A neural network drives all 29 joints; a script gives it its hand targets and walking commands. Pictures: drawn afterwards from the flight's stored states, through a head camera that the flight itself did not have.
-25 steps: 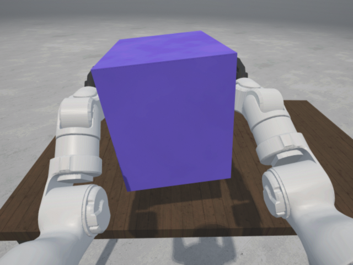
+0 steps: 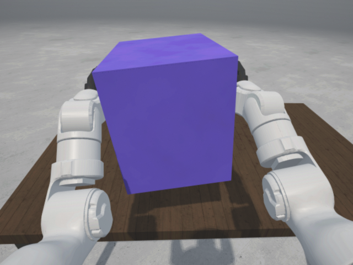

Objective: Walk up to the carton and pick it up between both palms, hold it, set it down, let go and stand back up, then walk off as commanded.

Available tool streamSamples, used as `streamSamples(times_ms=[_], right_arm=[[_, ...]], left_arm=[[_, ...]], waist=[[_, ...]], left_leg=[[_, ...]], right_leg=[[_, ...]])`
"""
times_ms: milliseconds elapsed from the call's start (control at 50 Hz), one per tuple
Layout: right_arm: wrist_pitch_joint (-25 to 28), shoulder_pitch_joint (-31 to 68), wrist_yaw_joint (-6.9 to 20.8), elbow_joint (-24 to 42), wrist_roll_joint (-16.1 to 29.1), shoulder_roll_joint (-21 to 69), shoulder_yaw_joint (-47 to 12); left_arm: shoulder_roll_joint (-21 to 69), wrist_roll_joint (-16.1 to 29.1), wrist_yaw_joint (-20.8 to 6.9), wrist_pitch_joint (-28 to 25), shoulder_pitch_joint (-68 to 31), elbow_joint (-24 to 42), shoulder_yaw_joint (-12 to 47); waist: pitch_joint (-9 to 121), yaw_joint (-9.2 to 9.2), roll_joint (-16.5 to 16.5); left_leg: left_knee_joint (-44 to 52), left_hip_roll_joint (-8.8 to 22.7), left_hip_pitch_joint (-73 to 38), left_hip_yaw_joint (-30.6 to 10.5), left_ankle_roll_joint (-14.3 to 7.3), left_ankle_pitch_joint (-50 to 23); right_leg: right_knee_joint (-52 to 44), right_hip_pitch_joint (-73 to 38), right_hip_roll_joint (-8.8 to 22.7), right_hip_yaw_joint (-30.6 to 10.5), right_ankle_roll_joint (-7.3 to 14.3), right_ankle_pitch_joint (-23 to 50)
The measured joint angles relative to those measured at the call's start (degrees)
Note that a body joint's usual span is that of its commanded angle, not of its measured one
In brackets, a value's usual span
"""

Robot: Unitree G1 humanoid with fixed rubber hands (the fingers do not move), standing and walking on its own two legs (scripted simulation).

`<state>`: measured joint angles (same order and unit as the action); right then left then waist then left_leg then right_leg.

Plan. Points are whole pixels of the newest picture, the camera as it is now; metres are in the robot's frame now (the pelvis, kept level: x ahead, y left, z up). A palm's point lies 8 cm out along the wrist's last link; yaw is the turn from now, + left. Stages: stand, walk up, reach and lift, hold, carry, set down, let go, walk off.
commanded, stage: hold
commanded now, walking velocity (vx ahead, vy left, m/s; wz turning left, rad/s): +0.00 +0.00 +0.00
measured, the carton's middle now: (168, 103) +0.39 -0.01 +0.26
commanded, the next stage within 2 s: none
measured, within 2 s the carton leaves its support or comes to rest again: neither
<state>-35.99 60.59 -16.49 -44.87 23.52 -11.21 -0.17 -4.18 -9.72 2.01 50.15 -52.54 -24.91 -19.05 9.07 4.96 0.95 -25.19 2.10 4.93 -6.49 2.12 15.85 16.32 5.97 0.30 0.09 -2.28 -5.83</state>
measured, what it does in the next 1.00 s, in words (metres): stands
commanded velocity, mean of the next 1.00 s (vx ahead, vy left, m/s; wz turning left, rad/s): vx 0.00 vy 0.00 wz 0.00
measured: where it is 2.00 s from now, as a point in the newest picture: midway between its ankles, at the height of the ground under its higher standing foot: outside the picture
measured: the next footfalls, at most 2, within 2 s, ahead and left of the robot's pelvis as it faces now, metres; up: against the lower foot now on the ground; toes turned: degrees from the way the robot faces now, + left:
none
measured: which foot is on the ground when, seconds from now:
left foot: down 0.00-1.00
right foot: down 0.00-1.00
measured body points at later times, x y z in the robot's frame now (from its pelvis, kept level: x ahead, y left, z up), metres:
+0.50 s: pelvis +0.00 -0.01 +0.00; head -0.10 +0.00 +0.44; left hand +0.39 +0.14 +0.28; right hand +0.38 -0.16 +0.30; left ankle -0.02 +0.14 -0.74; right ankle +0.04 -0.15 -0.74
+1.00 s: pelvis +0.00 +0.00 +0.00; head -0.09 +0.01 +0.44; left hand +0.39 +0.15 +0.28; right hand +0.38 -0.16 +0.30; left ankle -0.02 +0.14 -0.74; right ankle +0.04 -0.15 -0.74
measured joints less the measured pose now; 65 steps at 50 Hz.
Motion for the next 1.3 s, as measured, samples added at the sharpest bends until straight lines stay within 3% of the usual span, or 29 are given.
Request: streamSamples(times_ms=[440, 1300], right_arm=[[-0.14, 2.5, -0.25, -3.31, -0.78, -0.11, -0.24], [-0.79, 0.11, -0.74, 0.05, 0.83, -0.14, -0.57]], left_arm=[[-1.43, 1.02, -0.13, -1.72, -3.2, -5.8, -0.57], [-0.13, 0.32, -0.08, -0.55, -0.02, -0.71, -0.3]], waist=[[0.94, -0.89, 0.36], [0.65, 0.01, 0.08]], left_leg=[[0.57, 0.12, 1.64, -0.48, 0.48, -0.94], [0.13, 0.0, 0.43, -0.8, 0.23, -0.04]], right_leg=[[0.57, 2.04, -0.36, -0.26, 0.46, 0.24], [0.18, 0.31, -0.65, -1.06, 0.2, -0.41]])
